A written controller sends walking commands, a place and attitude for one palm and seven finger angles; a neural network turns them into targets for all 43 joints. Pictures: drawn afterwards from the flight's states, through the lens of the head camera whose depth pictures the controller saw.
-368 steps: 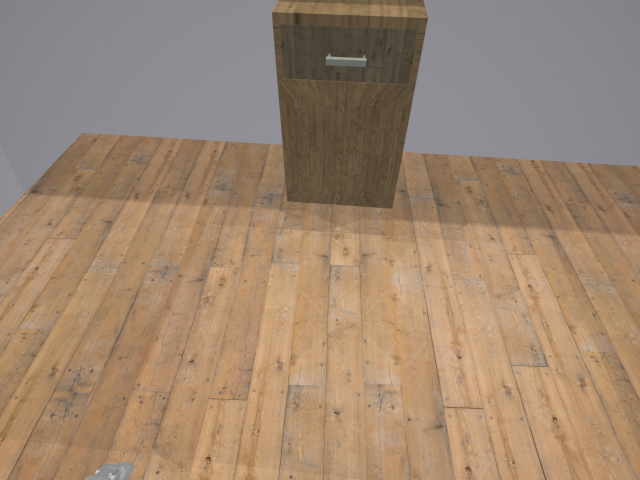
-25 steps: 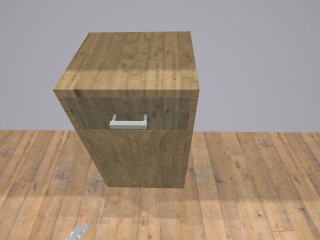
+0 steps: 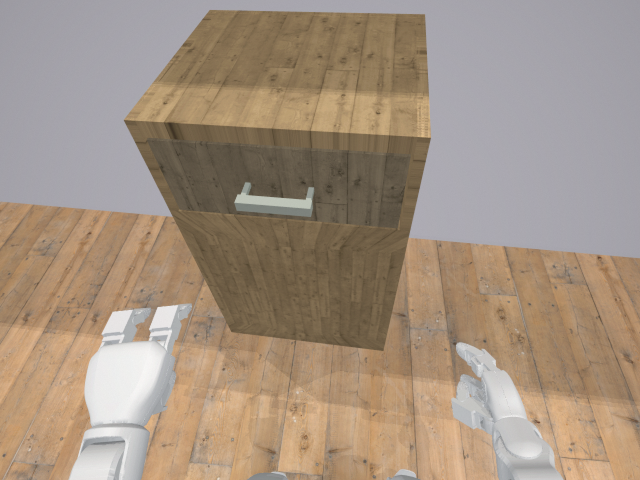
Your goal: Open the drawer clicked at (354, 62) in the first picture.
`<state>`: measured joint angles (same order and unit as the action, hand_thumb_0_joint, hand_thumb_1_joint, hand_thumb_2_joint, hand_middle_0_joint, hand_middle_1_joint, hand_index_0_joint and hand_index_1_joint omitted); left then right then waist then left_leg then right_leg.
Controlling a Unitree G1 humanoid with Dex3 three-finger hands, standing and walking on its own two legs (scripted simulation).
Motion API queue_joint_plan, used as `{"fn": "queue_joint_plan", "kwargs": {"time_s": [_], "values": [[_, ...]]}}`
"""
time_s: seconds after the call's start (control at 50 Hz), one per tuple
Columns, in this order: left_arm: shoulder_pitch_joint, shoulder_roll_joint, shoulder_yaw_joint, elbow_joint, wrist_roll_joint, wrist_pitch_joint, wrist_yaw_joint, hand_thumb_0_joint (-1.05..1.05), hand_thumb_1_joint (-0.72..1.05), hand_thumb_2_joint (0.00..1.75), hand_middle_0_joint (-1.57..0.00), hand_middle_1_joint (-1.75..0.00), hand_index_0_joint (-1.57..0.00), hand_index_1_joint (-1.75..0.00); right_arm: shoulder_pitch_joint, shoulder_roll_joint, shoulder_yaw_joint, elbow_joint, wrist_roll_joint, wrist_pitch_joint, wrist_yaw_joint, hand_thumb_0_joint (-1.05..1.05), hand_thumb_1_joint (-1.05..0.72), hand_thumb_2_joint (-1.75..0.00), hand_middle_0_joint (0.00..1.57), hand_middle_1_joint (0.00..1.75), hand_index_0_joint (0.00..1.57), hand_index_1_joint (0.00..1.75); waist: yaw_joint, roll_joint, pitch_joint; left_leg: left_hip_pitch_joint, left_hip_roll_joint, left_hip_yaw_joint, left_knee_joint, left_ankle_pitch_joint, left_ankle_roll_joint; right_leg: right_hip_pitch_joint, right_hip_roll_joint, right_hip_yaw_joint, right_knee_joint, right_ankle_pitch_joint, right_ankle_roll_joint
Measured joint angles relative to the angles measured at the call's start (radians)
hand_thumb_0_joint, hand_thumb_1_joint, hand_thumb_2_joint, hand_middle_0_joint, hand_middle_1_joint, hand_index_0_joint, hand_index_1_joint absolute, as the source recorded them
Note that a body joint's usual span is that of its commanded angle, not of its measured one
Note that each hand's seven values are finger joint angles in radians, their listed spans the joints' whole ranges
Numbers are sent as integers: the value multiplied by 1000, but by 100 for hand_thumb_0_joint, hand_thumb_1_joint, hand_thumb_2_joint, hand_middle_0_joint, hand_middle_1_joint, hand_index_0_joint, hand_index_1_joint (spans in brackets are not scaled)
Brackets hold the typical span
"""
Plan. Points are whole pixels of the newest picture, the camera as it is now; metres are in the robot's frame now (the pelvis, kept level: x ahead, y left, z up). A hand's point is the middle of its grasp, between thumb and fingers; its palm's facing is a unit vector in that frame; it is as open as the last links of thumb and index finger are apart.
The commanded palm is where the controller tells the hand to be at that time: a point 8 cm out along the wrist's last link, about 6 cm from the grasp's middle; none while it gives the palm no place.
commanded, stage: raise the hand with hooked fingers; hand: left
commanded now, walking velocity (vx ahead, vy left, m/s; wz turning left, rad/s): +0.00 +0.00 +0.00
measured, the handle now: (276, 197) +0.56 +0.18 -0.03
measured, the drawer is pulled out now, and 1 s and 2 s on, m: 0.00 0.00 0.00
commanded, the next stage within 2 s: move the hooked fingers above the handle in 1.28 s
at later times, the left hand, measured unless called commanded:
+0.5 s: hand (147, 297) +0.29 +0.26 +0.06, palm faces +0.08 -0.09 -0.99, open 12.7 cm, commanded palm +0.26 +0.26 +0.13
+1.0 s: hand (138, 232) +0.34 +0.28 +0.12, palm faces +0.02 -0.07 -1.00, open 13.9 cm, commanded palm +0.31 +0.28 +0.17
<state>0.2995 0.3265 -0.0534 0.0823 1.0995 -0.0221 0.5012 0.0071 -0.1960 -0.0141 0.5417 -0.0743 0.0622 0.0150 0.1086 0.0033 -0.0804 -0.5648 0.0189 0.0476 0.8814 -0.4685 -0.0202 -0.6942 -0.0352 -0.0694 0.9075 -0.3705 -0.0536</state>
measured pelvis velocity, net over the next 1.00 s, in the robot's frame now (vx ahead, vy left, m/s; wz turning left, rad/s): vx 0.03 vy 0.04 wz -0.01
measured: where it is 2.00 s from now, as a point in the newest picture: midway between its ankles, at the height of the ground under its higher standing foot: outside the picture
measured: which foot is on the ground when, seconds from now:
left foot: down 0.00-1.00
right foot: down 0.00-1.00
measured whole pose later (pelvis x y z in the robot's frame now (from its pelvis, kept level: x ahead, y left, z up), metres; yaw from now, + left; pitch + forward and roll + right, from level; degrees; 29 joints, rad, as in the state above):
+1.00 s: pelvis +0.03 +0.04 +0.05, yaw +0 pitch +2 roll +0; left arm -0.13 0.45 -0.06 0.12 0.95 0.03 0.07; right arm 0.14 -0.23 0.01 0.63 0.00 0.11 -0.01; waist 0.09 0.07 0.00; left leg -0.19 -0.02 0.06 0.45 -0.31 0.03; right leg -0.31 -0.04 -0.06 0.48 -0.21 0.00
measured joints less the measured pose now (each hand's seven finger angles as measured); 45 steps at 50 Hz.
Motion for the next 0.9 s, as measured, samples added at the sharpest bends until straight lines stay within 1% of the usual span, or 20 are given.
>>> {"fn": "queue_joint_plan", "kwargs": {"time_s": [0.06,0.12,0.18,0.22,0.26,0.3,0.36,0.4,0.44,0.54,0.62,0.78,0.9], "values": [[-53,6,-1,-4,-40,56,-62,0,29,64,-27,-68,-26,-69,38,30,32,26,12,11,-11,1,-90,-90,20,29,20,30,-22,24,15,50,1,0,-50,19,3,53,4,-1,-54,21,4],[-69,10,-3,-21,-68,76,-128,0,22,61,-27,-73,-27,-73,90,36,52,43,23,15,-19,1,-90,-90,20,30,21,30,-40,38,25,106,-1,12,-119,46,11,104,8,10,-119,48,11],[-65,18,-2,-33,-76,56,-173,0,16,58,-27,-77,-27,-78,135,19,53,55,26,13,-24,1,-90,-90,20,30,21,30,-52,41,37,149,-4,25,-176,67,18,141,9,22,-169,70,18],[-60,24,1,-39,-73,33,-185,0,11,56,-28,-80,-27,-81,158,1,40,63,26,11,-25,1,-90,-90,20,30,21,30,-56,41,44,167,-6,30,-199,76,22,157,9,27,-191,80,23],[-50,29,7,-49,-70,10,-183,0,7,54,-28,-83,-27,-84,176,-19,20,71,24,9,-26,1,-90,-90,20,30,21,30,-58,41,48,177,-9,33,-213,79,26,167,8,31,-206,85,27],[-43,33,14,-60,-68,-5,-166,0,2,52,-28,-86,-28,-87,185,-40,-1,78,23,6,-26,1,-90,-90,20,30,21,30,-60,41,49,183,-12,34,-219,80,30,174,6,32,-213,87,31],[-55,36,19,-60,-68,-5,-140,0,-5,49,-29,-91,-28,-91,183,-66,-29,86,27,3,-26,1,-90,-90,20,30,21,30,-59,43,49,188,-17,33,-220,77,35,181,1,32,-218,86,37],[-80,39,16,-51,-69,10,-134,0,-9,47,-29,-94,-29,-94,173,-78,-40,89,30,3,-27,1,-90,-90,20,30,20,30,-57,43,49,193,-21,33,-223,77,39,188,-3,32,-221,86,41],[-113,42,9,-39,-74,32,-141,0,-14,45,-30,-97,-29,-97,159,-83,-46,90,35,4,-29,1,-90,-90,20,29,20,30,-54,43,48,204,-24,32,-230,79,42,199,-6,32,-229,87,44],[-186,48,-12,-31,-93,79,-201,0,-25,40,-30,-104,-30,-105,118,-73,-37,78,50,7,-32,1,-91,-90,20,29,20,30,-47,46,48,254,-30,31,-272,93,46,249,-9,31,-268,99,50],[-238,58,-31,-25,-97,96,-260,0,-34,36,-31,-110,-31,-110,93,-53,-12,61,57,14,-33,1,-91,-90,20,29,20,30,-36,48,53,298,-32,30,-316,111,48,293,-9,31,-308,114,53],[-341,88,-40,-1,-101,83,-349,0,-46,31,-32,-117,-31,-118,81,-20,26,58,61,26,-30,1,-90,-90,20,29,20,30,-14,55,70,353,-34,16,-379,139,48,357,-9,16,-376,139,54],[-414,117,-34,25,-118,64,-399,0,-48,30,-32,-119,-31,-120,102,-23,30,79,64,34,-32,1,-90,-90,20,30,21,30,-12,65,78,371,-36,7,-409,154,48,381,-10,6,-410,153,55]]}}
